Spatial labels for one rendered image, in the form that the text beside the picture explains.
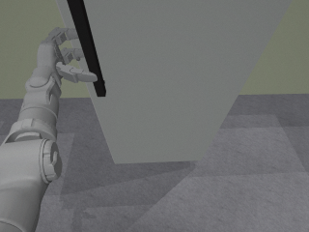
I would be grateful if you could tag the fridge door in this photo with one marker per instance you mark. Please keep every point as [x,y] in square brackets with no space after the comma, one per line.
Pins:
[172,69]

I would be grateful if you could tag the left robot hand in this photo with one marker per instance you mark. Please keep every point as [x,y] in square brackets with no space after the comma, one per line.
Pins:
[50,55]

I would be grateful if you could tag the left robot forearm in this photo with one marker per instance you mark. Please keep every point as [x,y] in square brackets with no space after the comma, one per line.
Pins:
[38,114]

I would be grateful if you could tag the handle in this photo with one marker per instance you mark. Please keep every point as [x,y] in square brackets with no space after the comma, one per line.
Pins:
[83,29]

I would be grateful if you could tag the robot left upper arm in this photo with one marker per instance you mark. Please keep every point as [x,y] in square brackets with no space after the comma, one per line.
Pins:
[26,170]

